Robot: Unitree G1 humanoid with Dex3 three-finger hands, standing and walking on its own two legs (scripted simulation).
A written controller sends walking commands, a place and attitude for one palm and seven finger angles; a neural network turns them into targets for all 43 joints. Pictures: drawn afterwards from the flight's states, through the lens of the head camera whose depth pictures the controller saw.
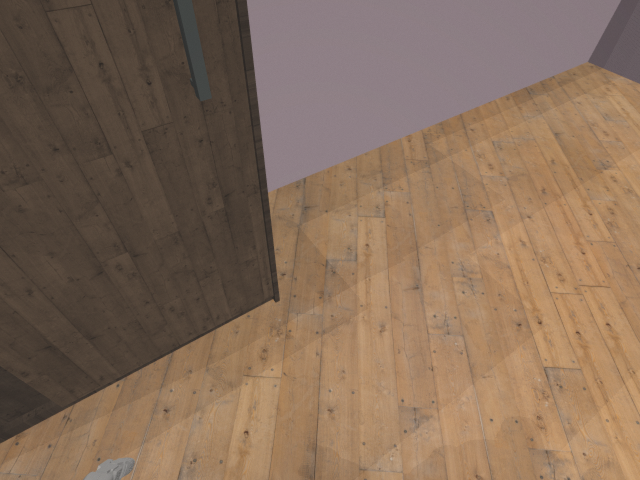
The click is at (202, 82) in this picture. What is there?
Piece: wardrobe's sliding door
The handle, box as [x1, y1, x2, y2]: [173, 0, 211, 100]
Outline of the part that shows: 173,0 191,73 191,84 195,90 196,96 200,100 210,98 211,96 191,0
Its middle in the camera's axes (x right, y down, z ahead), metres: -0.22 -0.36 +0.61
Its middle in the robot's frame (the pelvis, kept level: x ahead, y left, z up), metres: +0.73 +0.27 +0.24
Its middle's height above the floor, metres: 1.01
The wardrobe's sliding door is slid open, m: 0.00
